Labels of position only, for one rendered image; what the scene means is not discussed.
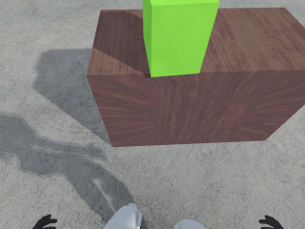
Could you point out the pedestal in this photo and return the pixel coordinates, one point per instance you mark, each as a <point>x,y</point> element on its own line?
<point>251,81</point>

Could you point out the carton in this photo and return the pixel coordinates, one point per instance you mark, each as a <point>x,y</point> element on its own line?
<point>176,34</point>

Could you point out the right robot hand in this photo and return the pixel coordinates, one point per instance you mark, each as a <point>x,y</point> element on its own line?
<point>270,221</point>

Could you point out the robot left thigh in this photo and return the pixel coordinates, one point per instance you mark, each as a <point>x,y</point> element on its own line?
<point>127,217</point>

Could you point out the left robot hand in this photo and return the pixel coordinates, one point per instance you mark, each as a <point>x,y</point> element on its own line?
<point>45,221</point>

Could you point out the robot left shin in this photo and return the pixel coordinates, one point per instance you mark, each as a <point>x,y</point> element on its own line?
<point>132,204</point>

